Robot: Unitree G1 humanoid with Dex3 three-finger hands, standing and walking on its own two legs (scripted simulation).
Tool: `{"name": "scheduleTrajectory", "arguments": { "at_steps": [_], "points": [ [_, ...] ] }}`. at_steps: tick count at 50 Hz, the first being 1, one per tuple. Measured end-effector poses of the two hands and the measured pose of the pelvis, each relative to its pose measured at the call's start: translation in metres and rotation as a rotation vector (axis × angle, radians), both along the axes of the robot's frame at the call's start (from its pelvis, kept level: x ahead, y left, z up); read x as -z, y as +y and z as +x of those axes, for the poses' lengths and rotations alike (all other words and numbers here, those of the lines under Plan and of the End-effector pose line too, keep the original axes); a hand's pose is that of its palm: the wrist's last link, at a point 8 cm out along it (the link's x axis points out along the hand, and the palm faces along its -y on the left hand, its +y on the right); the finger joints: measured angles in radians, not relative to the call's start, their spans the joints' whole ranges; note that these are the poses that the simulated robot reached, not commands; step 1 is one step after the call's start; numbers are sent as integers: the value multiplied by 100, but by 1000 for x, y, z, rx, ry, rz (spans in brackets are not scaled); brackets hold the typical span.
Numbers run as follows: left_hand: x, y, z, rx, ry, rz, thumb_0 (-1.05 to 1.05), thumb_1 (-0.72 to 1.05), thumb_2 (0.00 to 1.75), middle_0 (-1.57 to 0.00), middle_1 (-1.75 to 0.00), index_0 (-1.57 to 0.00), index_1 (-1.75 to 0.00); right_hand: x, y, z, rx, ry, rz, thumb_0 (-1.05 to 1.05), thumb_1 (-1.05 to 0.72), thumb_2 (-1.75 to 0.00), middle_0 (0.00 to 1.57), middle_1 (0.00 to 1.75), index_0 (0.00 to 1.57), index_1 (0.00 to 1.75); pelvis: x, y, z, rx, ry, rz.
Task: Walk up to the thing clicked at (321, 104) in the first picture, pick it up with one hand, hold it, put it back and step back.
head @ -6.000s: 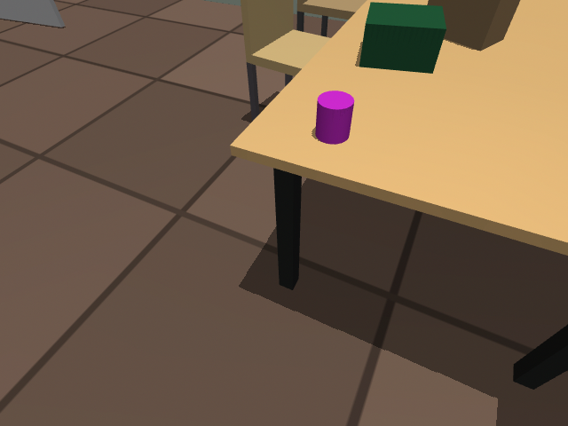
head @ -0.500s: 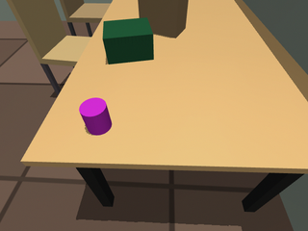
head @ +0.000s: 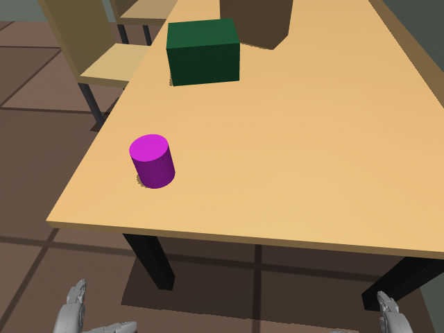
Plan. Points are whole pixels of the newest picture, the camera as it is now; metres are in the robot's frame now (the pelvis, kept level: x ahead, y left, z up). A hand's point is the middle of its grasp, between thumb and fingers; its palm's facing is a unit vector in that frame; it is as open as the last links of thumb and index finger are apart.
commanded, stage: rise first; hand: left
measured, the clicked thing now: (153, 161) +0.48 +0.19 +0.02
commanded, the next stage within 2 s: go down in 1.36 s
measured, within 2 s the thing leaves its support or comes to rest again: neither
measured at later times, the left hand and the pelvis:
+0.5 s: hand (69, 294) +0.19 +0.27 +0.03, palm faces +0.31 -0.87 -0.39, open 17.5 cm; pelvis +0.01 +0.00 +0.00, yaw +1 degrees
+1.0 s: hand (41, 292) +0.18 +0.27 +0.09, palm faces +0.39 -0.81 -0.43, open 17.6 cm; pelvis -0.01 -0.01 +0.00, yaw +2 degrees
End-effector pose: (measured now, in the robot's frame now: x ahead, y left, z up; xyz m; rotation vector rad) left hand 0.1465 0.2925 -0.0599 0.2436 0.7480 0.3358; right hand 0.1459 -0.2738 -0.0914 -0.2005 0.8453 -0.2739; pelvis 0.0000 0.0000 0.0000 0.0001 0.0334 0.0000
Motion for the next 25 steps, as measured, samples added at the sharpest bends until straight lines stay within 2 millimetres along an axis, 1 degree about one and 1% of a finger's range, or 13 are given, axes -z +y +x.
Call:
{"name": "scheduleTrajectory", "arguments": {
  "at_steps": [4,8,11,14,17,25],
  "points": [
    [-17,7,-3,-12,-55,39,0,-9,16,-6,-7,-7,-6,-4,11,3,-26,-29,8,1,7,-17,6,6,6,6,0,1,5,-5,-17,0],
    [-41,10,3,-5,-151,76,0,-29,10,-6,-6,-6,-6,-11,22,11,-57,-85,15,1,25,-10,6,5,6,5,-1,2,8,-9,-33,0],
    [-58,10,9,9,-227,97,0,-39,7,-6,-6,-5,-6,-15,28,16,-75,-114,24,0,35,-7,6,5,6,5,-1,3,10,-9,-45,-1],
    [-74,12,13,21,-289,116,-1,-46,6,-6,-5,-4,-6,-16,31,20,-79,-128,33,0,42,-5,6,5,6,5,-1,3,12,-9,-53,-1],
    [-89,12,13,36,-339,134,-1,-50,5,-5,-5,-4,-6,-15,30,17,-73,-125,42,0,46,-4,6,5,6,5,-1,4,13,-11,-60,-1],
    [-116,14,9,64,-422,187,-1,-54,3,-6,-5,-4,-6,-8,21,8,-55,-78,42,0,50,-3,6,5,6,5,-1,2,10,-12,-77,0]
  ]
}}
